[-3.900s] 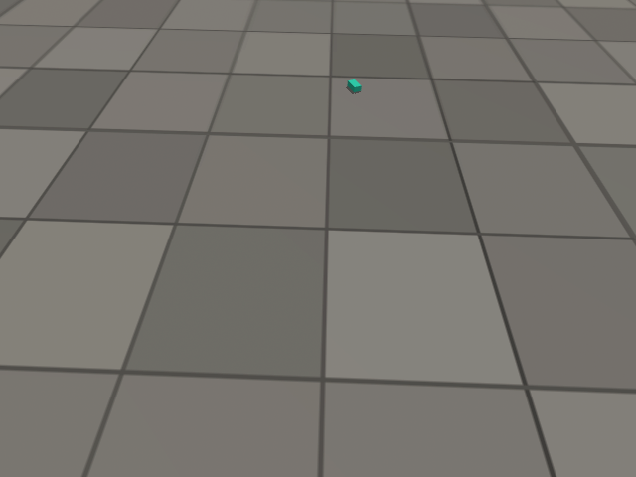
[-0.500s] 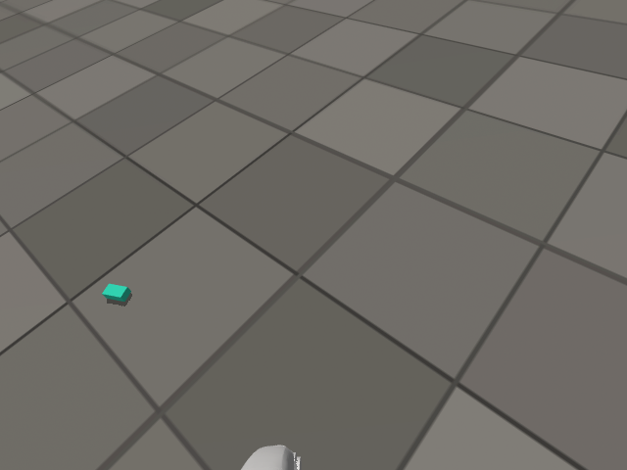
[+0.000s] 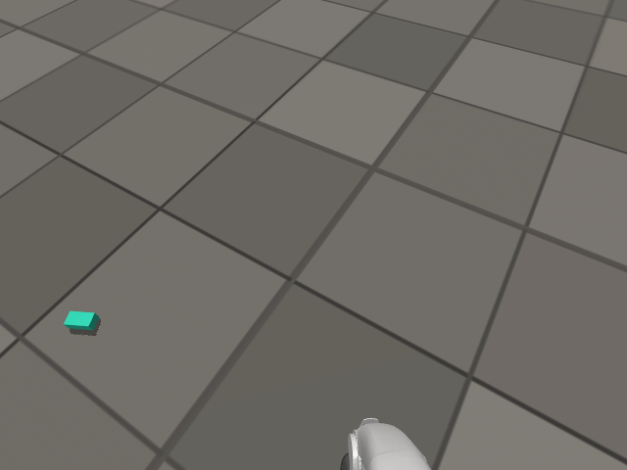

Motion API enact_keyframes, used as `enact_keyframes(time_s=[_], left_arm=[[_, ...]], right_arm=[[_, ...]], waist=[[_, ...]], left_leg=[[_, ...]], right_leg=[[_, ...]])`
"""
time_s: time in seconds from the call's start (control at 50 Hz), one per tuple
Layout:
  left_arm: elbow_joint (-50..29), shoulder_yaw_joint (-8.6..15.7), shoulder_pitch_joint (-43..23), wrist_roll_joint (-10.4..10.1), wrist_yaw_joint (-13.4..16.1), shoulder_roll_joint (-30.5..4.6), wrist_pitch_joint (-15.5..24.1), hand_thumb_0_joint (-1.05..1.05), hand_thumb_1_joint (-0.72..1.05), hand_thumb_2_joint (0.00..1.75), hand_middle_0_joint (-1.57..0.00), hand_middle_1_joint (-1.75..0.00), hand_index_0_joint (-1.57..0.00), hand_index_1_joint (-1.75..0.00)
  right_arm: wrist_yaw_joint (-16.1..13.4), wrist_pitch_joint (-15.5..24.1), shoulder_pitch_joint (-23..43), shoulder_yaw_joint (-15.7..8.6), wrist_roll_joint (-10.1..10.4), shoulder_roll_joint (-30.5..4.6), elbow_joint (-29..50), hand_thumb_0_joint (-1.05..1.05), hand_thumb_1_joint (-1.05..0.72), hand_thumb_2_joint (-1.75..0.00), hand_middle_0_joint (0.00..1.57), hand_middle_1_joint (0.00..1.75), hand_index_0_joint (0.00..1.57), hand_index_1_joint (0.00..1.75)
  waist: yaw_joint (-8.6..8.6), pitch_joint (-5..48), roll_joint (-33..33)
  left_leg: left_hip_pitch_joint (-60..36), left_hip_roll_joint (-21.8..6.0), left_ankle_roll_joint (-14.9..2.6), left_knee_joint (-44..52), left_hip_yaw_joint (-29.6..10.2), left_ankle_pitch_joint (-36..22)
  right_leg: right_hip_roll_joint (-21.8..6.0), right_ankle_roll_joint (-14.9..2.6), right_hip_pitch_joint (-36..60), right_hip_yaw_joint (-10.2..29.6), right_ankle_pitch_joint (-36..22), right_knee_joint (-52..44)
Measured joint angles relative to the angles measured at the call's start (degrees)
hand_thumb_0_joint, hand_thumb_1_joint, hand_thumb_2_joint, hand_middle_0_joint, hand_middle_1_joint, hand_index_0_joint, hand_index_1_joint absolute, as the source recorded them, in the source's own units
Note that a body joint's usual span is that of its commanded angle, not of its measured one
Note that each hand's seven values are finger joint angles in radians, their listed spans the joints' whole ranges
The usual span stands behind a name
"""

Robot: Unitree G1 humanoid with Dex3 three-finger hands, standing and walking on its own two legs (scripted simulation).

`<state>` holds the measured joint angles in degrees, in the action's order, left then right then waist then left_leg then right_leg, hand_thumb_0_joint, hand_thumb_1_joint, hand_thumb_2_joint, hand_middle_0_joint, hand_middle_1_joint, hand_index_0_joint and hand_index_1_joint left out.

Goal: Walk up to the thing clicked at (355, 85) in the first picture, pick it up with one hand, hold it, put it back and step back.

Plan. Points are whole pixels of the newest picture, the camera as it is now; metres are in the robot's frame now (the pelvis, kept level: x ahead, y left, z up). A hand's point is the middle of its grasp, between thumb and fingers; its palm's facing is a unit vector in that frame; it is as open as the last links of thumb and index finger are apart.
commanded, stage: walk up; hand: left
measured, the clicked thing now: (81, 320) +0.70 +0.75 -0.74
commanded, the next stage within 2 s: none
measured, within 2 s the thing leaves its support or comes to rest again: neither
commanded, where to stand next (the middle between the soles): +0.24 +0.56 m, yaw -6 degrees
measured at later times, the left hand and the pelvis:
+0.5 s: hand out of the picture +0.12 +0.53 -0.12, palm faces -0.04 -0.77 -0.64, open 7.4 cm; pelvis +0.06 +0.18 -0.03, yaw +0 degrees
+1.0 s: hand out of the picture +0.19 +0.64 -0.11, palm faces -0.03 -0.81 -0.59, open 7.4 cm; pelvis +0.11 +0.34 -0.01, yaw -2 degrees
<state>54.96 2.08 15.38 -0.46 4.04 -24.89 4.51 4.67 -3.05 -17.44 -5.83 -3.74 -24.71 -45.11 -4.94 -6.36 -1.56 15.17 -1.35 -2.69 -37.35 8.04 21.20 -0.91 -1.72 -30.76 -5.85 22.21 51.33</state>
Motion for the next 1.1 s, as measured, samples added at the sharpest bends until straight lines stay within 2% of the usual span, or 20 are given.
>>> enact_keyframes(time_s=[0.06,0.08,0.14,0.2,0.32,0.38,0.46,0.48,0.5,0.52,0.54,0.58,0.66,0.76,0.8,0.82,0.88,0.96,1.04,1.1], left_arm=[[-1.5,0.0,0.8,0.3,0.1,1.1,1.0,0.01,0.9,0.89,-0.21,-0.3,-0.21,-0.3],[-2.0,0.3,0.9,0.6,0.4,1.5,1.4,0.01,0.9,0.89,-0.21,-0.3,-0.21,-0.3],[-3.0,0.1,0.1,1.3,1.3,2.2,0.6,0.01,0.9,0.89,-0.21,-0.3,-0.21,-0.3],[-3.6,0.4,-0.2,1.3,1.5,2.5,0.3,0.01,0.9,0.89,-0.21,-0.3,-0.21,-0.3],[-4.6,1.0,1.7,2.2,0.8,1.5,1.1,0.01,0.9,0.89,-0.21,-0.3,-0.21,-0.3],[-4.6,1.5,2.6,2.8,0.5,0.3,0.9,0.01,0.9,0.89,-0.21,-0.3,-0.21,-0.3],[-5.0,2.1,2.8,3.3,0.4,-2.4,0.5,0.01,0.89,0.89,-0.21,-0.3,-0.21,-0.3],[-4.9,2.3,2.7,3.3,0.4,-3.2,0.3,0.01,0.89,0.89,-0.21,-0.3,-0.21,-0.3],[-4.7,2.4,2.3,3.2,0.6,-4.2,-0.1,0.01,0.89,0.89,-0.21,-0.3,-0.21,-0.3],[-4.2,2.7,1.9,3.1,0.8,-5.3,-0.6,0.01,0.89,0.89,-0.21,-0.3,-0.21,-0.3],[-3.4,3.0,1.7,2.9,1.3,-5.9,-1.3,0.01,0.9,0.89,-0.21,-0.3,-0.21,-0.3],[-1.0,2.8,1.2,2.2,2.3,-5.3,-2.6,0.01,0.9,0.89,-0.21,-0.3,-0.21,-0.3],[0.5,1.3,0.2,0.3,2.1,-3.2,-2.1,0.01,0.9,0.89,-0.21,-0.3,-0.2,-0.3],[-1.5,-0.2,-0.6,-0.4,1.4,0.3,-0.3,0.01,0.9,0.89,-0.21,-0.3,-0.21,-0.3],[-2.4,-0.6,-0.2,-0.3,1.3,1.4,0.3,0.01,0.9,0.89,-0.21,-0.3,-0.21,-0.3],[-3.0,-0.7,0.2,0.0,1.4,1.8,0.6,0.01,0.9,0.89,-0.21,-0.3,-0.21,-0.3],[-4.6,-0.8,0.1,1.3,1.8,3.0,0.4,0.01,0.9,0.89,-0.21,-0.3,-0.21,-0.3],[-5.6,-0.3,-0.6,1.6,2.0,2.8,-0.4,0.01,0.9,0.89,-0.21,-0.3,-0.21,-0.3],[-6.4,0.7,0.5,2.2,1.5,1.7,0.1,0.01,0.9,0.89,-0.21,-0.3,-0.21,-0.3],[-6.3,1.6,1.2,2.7,1.1,-0.1,-0.1,0.01,0.89,0.89,-0.21,-0.3,-0.21,-0.3]], right_arm=[[-0.1,-1.2,-0.5,0.0,0.2,-0.7,0.4,0.01,-0.9,-0.9,0.2,0.3,0.21,0.3],[-0.2,-1.5,0.0,-0.1,0.4,-0.9,0.3,0.01,-0.9,-0.9,0.2,0.3,0.21,0.3],[-0.7,-2.9,1.1,0.2,0.6,-0.3,-0.1,0.01,-0.9,-0.9,0.2,0.3,0.21,0.3],[-0.6,-3.1,1.7,0.7,0.6,-0.1,-1.0,0.01,-0.9,-0.9,0.2,0.3,0.21,0.3],[0.2,-2.8,3.2,-0.1,0.6,-2.2,-0.5,0.01,-0.9,-0.9,0.2,0.3,0.21,0.3],[0.7,-3.0,3.7,-0.9,0.5,-3.5,-0.5,0.01,-0.9,-0.9,0.2,0.3,0.21,0.3],[1.4,-3.1,3.7,-1.6,0.4,-4.9,-0.3,0.0,-0.9,-0.9,0.2,0.3,0.21,0.3],[1.5,-2.9,3.5,-1.8,0.3,-5.2,-0.2,0.0,-0.9,-0.9,0.2,0.3,0.21,0.3],[1.5,-2.5,3.4,-2.0,0.2,-5.2,-0.3,0.0,-0.9,-0.9,0.2,0.3,0.21,0.3],[1.3,-2.1,3.7,-2.2,-0.1,-4.4,-0.5,0.0,-0.9,-0.9,0.2,0.3,0.21,0.3],[1.1,-1.6,3.6,-2.0,-0.5,-3.8,-0.2,0.0,-0.9,-0.9,0.2,0.3,0.21,0.3],[0.8,-0.9,2.8,-1.3,0.0,-2.8,-0.1,0.0,-0.9,-0.9,0.2,0.3,0.21,0.3],[-0.3,-0.9,0.8,0.3,0.2,-0.1,0.2,0.0,-0.9,-0.9,0.2,0.3,0.21,0.3],[-1.0,-1.1,-0.3,0.8,0.1,0.2,1.6,0.0,-0.9,-0.9,0.2,0.3,0.21,0.3],[-1.0,-1.7,-0.4,0.7,0.1,-0.1,2.5,0.01,-0.9,-0.9,0.2,0.3,0.21,0.3],[-1.0,-2.0,-0.4,0.6,0.3,-0.3,2.9,0.01,-0.9,-0.9,0.2,0.3,0.21,0.3],[-1.4,-3.2,0.8,0.2,0.7,-0.2,2.8,0.01,-0.9,-0.9,0.2,0.3,0.21,0.3],[-1.1,-3.9,1.2,0.4,0.5,0.0,2.3,0.01,-0.9,-0.9,0.2,0.3,0.21,0.3],[0.0,-3.6,2.6,-0.3,0.6,-1.9,3.0,0.01,-0.9,-0.9,0.2,0.3,0.21,0.3],[0.6,-3.6,3.4,-1.0,0.8,-3.2,3.4,0.01,-0.9,-0.9,0.2,0.3,0.21,0.3]], waist=[[0.3,0.2,-1.5],[0.94,-0.3,-3.0],[2.22,-1.0,-6.4],[3.64,0.1,-7.9],[4.96,1.1,-8.8],[5.1,1.4,-8.5],[5.18,1.5,-7.1],[5.21,1.5,-6.6],[5.17,1.2,-5.3],[5.39,0.3,-2.6],[5.55,0.0,-0.7],[4.47,0.7,-0.6],[1.78,1.2,0.3],[0.6,-1.4,-0.1],[0.68,-2.0,-0.7],[1.0,-2.3,-1.2],[2.02,-3.8,-5.1],[3.68,-2.4,-6.5],[4.72,-1.0,-7.4],[4.98,-0.3,-7.3]], left_leg=[[-0.3,1.0,-0.75,-3.9,1.7,3.7],[0.7,0.5,-0.75,-7.6,0.8,5.2],[6.4,2.1,1.35,-22.4,-7.4,8.1],[11.5,2.1,2.49,-30.8,-11.6,6.9],[15.8,-1.0,3.65,-31.7,-18.2,0.9],[15.6,-3.5,4.16,-27.1,-17.7,0.4],[12.8,-6.1,3.56,-17.3,-13.7,3.8],[11.4,-6.2,3.22,-14.4,-12.5,3.9],[10.4,-5.4,4.27,-12.9,-11.3,3.4],[9.8,-3.6,4.99,-13.9,-9.4,3.9],[9.5,-2.6,5.08,-15.2,-7.7,4.9],[9.4,-2.7,4.38,-15.9,-7.2,6.0],[6.4,-1.3,2.15,-9.4,-6.5,3.3],[2.8,1.5,-0.79,-4.7,-3.8,2.0],[2.4,2.6,-1.63,-5.6,-2.3,3.2],[2.6,2.8,-1.92,-7.4,-1.7,4.4],[6.8,3.2,0.1,-20.1,-6.4,8.9],[13.8,3.3,2.2,-34.8,-11.3,8.2],[16.4,0.9,3.18,-37.1,-16.3,4.0],[15.4,-2.3,3.72,-31.7,-16.8,3.4]], right_leg=[[0.8,-0.78,5.3,-1.4,-10.0,-12.9],[1.7,-2.05,5.7,-1.4,-10.1,-12.7],[2.2,-2.66,6.6,-1.9,-8.0,-10.8],[0.9,-1.5,8.4,-1.3,-8.0,-12.3],[-3.0,1.48,9.3,1.5,-7.4,-12.6],[-5.1,2.28,8.5,2.8,-6.4,-11.4],[-7.9,2.45,6.5,4.0,-4.3,-8.3],[-8.7,2.59,5.9,4.4,-3.6,-7.1],[-9.9,2.43,5.1,5.3,-2.6,-5.3],[-11.7,1.07,4.3,7.6,-1.4,-3.0],[-11.7,0.18,2.8,10.0,2.5,1.0],[-7.2,-0.92,0.3,11.1,8.5,10.0],[-1.1,-0.86,-2.8,6.9,6.6,16.6],[0.4,0.4,0.2,-0.1,2.8,2.3],[0.9,0.32,3.5,-1.6,-3.7,-7.0],[1.4,-0.56,5.3,-1.6,-8.2,-11.1],[2.3,-2.16,5.9,-2.2,-8.0,-9.6],[-1.0,-1.0,7.4,-1.6,-7.9,-10.5],[-4.4,0.91,6.9,0.6,-8.3,-10.7],[-6.9,1.8,5.7,2.4,-8.0,-9.5]])
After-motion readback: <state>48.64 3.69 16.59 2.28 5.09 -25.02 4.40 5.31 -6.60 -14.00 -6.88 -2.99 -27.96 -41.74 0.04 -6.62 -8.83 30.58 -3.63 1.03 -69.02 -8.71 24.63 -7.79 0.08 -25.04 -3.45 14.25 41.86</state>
